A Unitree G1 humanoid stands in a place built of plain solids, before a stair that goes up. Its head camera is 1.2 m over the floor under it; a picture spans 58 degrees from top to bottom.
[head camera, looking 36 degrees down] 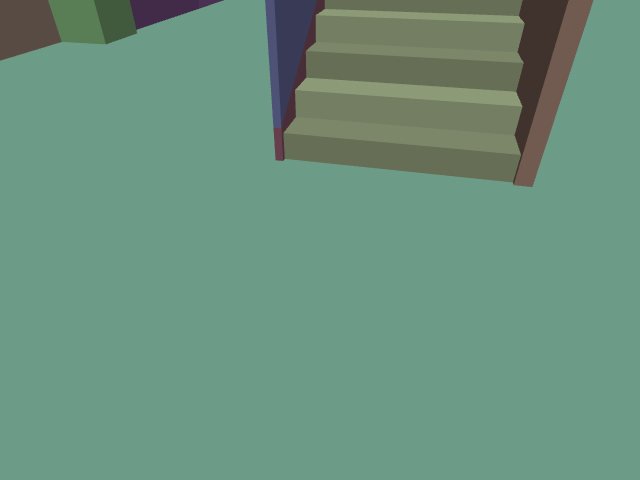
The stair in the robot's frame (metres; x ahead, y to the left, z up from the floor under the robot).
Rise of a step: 0.17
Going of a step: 0.29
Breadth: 1.38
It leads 13 degrees to the right of straight ahead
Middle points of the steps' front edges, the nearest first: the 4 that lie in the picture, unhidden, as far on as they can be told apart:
2.37 -0.44 0.17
2.65 -0.51 0.35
2.93 -0.57 0.52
3.20 -0.64 0.70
